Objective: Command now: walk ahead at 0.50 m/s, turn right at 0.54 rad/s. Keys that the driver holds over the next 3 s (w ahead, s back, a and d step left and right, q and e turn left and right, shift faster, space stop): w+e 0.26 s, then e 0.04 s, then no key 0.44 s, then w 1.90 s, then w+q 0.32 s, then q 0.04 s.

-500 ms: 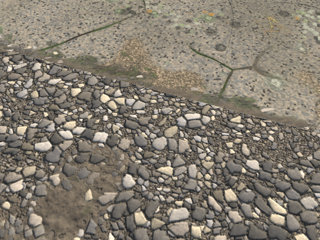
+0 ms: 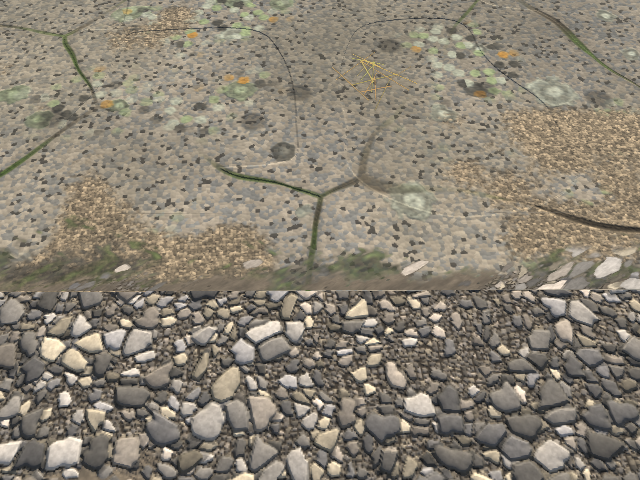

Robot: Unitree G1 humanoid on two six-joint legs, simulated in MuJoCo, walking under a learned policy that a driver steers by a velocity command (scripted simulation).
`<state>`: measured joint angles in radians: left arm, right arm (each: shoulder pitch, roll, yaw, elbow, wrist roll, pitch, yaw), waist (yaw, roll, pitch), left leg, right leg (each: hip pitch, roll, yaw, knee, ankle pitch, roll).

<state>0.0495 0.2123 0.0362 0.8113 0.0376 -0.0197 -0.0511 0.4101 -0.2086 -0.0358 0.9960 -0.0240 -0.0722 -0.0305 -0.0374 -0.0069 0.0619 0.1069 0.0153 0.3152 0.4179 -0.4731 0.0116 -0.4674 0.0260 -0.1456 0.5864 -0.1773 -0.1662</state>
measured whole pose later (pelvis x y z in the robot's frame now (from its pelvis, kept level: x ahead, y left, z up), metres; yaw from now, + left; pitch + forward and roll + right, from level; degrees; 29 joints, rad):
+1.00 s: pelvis +0.35 -0.03 +0.03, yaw -18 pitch +0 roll +1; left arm 0.39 0.22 0.02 1.00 0.02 -0.02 0.02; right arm 0.25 -0.25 -0.05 0.90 -0.01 0.02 0.02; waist 0.03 0.01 -0.04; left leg -0.42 -0.04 0.03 0.71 -0.29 0.04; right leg -0.11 0.03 0.01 0.35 -0.26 -0.08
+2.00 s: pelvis +0.81 -0.15 +0.02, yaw -17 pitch -1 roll +0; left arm 0.20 0.22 0.06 0.97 0.02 -0.08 -0.01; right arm 0.31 -0.22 -0.05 0.98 -0.02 -0.06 0.01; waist -0.02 0.03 0.06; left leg -0.37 0.03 0.00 1.15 -0.33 0.08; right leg -0.27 0.05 -0.11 0.44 -0.15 -0.10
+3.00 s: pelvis +1.34 -0.29 +0.00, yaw -8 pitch +1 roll +1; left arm -0.01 0.20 0.03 0.83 0.04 -0.09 0.00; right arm 0.44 -0.21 -0.06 1.02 0.00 -0.06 -0.01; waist -0.08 0.00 0.06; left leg -0.10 -0.06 -0.04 0.76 -0.47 0.07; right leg -0.45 -0.02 -0.07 0.56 -0.11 -0.05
